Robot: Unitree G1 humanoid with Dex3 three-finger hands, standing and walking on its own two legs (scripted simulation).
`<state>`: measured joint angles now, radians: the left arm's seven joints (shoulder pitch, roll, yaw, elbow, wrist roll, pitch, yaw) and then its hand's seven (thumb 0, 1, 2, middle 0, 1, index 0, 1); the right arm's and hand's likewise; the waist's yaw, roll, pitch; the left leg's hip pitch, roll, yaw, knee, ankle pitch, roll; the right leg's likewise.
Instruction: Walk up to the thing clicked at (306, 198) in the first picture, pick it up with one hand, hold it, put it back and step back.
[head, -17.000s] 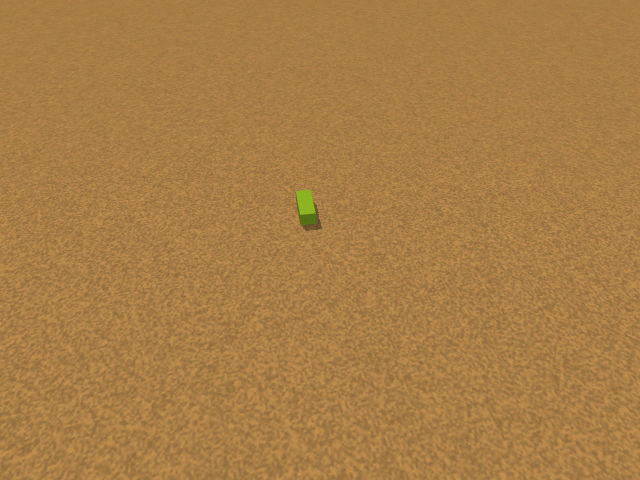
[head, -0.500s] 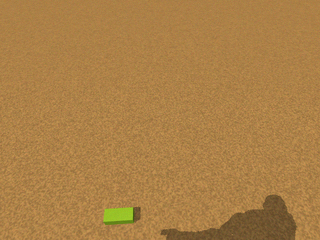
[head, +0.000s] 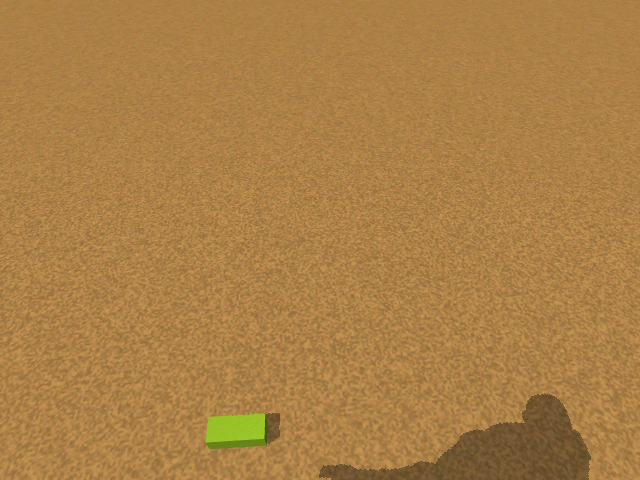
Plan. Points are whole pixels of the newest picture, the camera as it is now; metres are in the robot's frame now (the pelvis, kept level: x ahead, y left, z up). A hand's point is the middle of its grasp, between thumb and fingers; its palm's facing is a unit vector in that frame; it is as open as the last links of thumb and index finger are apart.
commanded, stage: stand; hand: left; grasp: from above
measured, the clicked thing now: (237, 431) +0.44 +0.25 -0.75
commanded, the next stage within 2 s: rise first in 0.62 s
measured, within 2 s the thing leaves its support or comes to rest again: neither
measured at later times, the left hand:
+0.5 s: hand out of the picture +0.08 +0.26 -0.16, palm faces -0.02 -0.94 -0.35, open 7.4 cm
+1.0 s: hand out of the picture +0.15 +0.26 -0.17, palm faces -0.02 -0.93 -0.36, open 9.7 cm
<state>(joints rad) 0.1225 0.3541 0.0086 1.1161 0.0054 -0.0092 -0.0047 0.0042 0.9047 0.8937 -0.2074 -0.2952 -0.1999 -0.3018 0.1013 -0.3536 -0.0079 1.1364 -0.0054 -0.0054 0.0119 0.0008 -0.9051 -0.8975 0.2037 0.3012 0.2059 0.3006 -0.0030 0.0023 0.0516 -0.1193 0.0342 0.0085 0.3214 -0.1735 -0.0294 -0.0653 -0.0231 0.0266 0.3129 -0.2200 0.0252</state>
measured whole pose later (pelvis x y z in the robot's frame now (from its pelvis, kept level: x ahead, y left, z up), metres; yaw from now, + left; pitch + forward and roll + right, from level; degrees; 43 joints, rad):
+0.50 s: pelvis +0.00 +0.00 +0.00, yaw +0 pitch -1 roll +0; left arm 0.12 0.35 0.00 1.11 0.01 -0.01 0.00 0.00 0.90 0.89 -0.21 -0.30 -0.20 -0.30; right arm 0.10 -0.35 -0.01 1.13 0.00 -0.01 0.01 0.00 -0.91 -0.90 0.20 0.30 0.21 0.30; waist 0.00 0.00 0.05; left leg -0.12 0.03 0.01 0.33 -0.18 -0.02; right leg -0.07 -0.03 0.03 0.32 -0.23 0.03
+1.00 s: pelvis -0.01 +0.00 -0.02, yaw +1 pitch +7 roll +0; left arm -0.03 0.34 0.15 0.96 0.13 0.03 -0.03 0.00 0.36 0.94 -0.12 -0.79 -0.13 -0.78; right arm 0.23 -0.25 -0.03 0.76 0.03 -0.03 -0.01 0.00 -0.93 -0.90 0.20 0.30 0.20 0.30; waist -0.02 0.00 0.00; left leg -0.47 0.03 -0.01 0.63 -0.29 -0.02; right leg -0.40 -0.02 0.02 0.62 -0.34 0.03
